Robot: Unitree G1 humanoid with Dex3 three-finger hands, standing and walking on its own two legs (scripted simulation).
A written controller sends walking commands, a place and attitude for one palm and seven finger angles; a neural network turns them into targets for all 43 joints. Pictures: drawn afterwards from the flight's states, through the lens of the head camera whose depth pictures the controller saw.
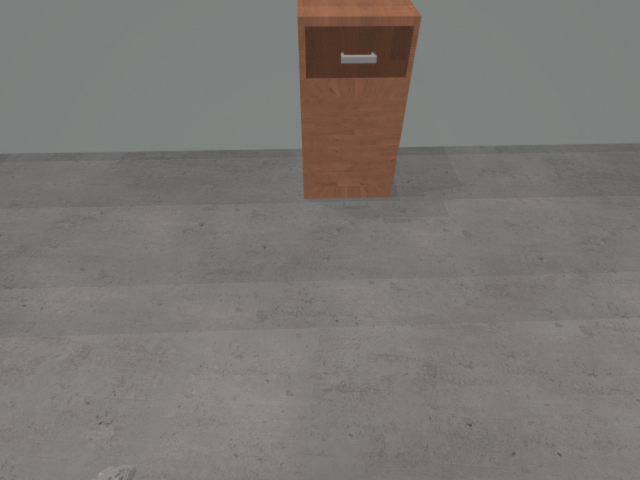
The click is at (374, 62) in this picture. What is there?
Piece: drawer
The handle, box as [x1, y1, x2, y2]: [341, 52, 376, 63]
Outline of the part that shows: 376,56 373,54 373,52 371,52 370,55 344,55 343,53 341,53 341,63 375,62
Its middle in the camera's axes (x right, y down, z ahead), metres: +0.13 -0.67 +1.42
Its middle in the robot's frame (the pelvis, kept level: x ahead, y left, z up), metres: +1.51 -0.06 -0.07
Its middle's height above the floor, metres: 0.70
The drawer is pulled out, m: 0.00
